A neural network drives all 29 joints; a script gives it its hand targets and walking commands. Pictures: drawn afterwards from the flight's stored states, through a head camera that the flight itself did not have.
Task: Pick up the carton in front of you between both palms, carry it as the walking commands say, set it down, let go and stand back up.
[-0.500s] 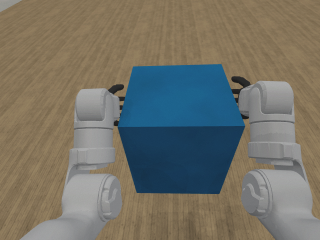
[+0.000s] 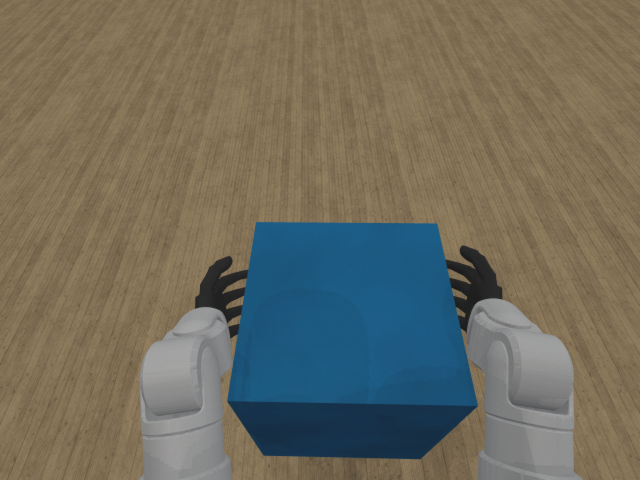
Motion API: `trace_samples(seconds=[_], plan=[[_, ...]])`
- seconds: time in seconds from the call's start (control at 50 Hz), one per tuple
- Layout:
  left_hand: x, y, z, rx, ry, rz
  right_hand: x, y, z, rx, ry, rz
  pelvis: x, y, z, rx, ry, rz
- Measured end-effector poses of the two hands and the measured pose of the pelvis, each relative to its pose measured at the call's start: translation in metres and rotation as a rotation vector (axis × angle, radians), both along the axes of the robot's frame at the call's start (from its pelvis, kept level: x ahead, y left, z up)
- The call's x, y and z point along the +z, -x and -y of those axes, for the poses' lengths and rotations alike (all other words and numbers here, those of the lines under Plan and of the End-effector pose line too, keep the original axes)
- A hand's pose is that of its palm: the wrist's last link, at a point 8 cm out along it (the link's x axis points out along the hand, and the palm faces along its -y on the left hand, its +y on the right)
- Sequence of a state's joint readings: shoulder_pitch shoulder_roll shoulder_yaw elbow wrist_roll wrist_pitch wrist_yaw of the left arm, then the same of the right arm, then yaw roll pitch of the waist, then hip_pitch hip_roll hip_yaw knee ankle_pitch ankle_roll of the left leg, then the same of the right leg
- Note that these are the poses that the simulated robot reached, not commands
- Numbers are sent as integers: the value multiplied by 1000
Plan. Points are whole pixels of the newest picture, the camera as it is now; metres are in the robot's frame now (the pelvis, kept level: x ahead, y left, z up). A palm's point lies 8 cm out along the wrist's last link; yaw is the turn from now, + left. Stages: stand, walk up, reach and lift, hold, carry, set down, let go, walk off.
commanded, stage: carry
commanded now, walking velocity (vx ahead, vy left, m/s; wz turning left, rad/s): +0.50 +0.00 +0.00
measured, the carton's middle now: (343, 348) +0.29 +0.01 +0.00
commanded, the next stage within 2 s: none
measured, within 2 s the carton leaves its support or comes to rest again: neither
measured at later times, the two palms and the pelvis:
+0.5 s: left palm (270, 165) +0.54 +0.11 +0.08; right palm (463, 154) +0.57 -0.18 +0.07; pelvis +0.30 -0.05 +0.00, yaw +4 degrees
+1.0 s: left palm (255, 62) +0.86 +0.18 +0.08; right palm (404, 52) +0.86 -0.12 +0.10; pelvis +0.60 +0.03 +0.01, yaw +1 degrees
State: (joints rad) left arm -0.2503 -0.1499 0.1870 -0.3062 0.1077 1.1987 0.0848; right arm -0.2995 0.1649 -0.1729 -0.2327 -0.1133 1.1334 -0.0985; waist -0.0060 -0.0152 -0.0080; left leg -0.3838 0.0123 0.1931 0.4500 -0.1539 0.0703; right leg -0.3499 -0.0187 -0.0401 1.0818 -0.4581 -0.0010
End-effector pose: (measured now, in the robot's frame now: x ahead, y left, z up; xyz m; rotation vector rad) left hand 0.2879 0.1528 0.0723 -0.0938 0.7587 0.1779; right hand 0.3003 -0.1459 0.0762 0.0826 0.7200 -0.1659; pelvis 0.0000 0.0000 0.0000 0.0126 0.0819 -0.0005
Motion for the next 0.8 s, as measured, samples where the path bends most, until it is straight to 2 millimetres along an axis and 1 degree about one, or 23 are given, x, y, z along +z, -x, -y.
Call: trace_samples(seconds=[0.04, 0.1, 0.18, 0.24, 0.3, 0.36, 0.4, 0.44, 0.48, 0.52, 0.6, 0.68, 0.74, 0.8], plan=[[3, -13, -2, -15, -11, -16, 3, -12, -2, 14, 22, -15, 6, -22, -2, 0, 9, 0], [12, -38, -1, -30, -18, -3, 15, -36, -2, 18, 35, -3, 12, -56, -2, 8, 21, 1], [28, -80, 3, -33, -30, 41, 31, -80, 3, 24, 34, 41, 14, -106, 3, 16, 23, 5], [34, -115, 10, -26, -39, 66, 35, -117, 10, 32, 29, 66, 10, -147, 11, 21, 18, 13], [32, -155, 22, -20, -50, 81, 31, -159, 21, 38, 18, 82, 0, -191, 23, 31, 8, 28], [23, -198, 34, -17, -70, 82, 17, -204, 34, 44, 0, 85, -15, -232, 35, 45, 25, 39], [15, -219, 39, -15, -77, 34, 7, -228, 39, 58, 4, 37, -13, -251, 41, 56, 24, 31], [8, -235, 40, -7, -78, -21, 1, -247, 40, 68, 1, -18, -6, -269, 44, 64, 15, 22], [6, -249, 39, 4, -77, -55, -2, -265, 38, 70, -10, -51, 2, -287, 47, 67, 10, 16], [8, -265, 37, 16, -73, -60, -1, -283, 36, 77, -11, -57, 8, -306, 47, 67, 4, 11], [17, -306, 31, 23, -69, -27, 10, -326, 30, 93, 4, -22, 15, -349, 43, 60, -1, 2], [26, -358, 22, 11, -64, 23, 22, -373, 21, 79, 11, 27, 15, -398, 32, 56, 7, 4], [28, -401, 11, -1, -55, 56, 28, -413, 10, 65, 19, 59, 9, -440, 18, 50, 18, 11], [22, -449, -4, -15, -38, 88, 27, -456, -5, 45, 32, 90, -6, -486, 0, 30, 28, 28]])
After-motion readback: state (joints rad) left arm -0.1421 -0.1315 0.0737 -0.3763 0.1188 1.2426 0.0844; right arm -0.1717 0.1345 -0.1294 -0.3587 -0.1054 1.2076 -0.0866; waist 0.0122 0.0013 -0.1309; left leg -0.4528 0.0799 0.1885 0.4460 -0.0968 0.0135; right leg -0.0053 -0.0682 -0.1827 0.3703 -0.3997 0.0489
